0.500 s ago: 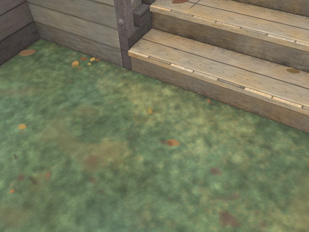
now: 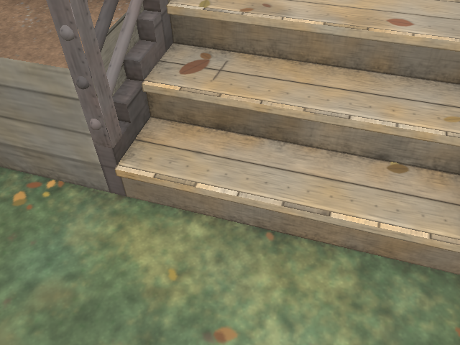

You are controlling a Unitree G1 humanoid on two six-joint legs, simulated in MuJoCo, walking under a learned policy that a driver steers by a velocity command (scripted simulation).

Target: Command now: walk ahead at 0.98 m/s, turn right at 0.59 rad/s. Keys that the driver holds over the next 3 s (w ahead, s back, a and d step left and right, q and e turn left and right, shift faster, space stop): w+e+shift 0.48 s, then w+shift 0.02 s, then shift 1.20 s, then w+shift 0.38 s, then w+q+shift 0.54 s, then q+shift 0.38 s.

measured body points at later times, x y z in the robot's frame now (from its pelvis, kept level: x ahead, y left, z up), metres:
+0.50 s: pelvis +0.44 -0.06 +0.00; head +0.46 -0.09 +0.45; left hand +0.55 +0.18 -0.12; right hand +0.61 -0.37 -0.03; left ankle +0.71 +0.06 -0.67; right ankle +0.37 -0.09 -0.74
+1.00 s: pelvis +0.71 -0.14 +0.00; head +0.72 -0.15 +0.45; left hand +0.98 -0.08 -0.09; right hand +0.60 -0.38 -0.13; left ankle +0.78 -0.03 -0.74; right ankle +0.70 -0.25 -0.73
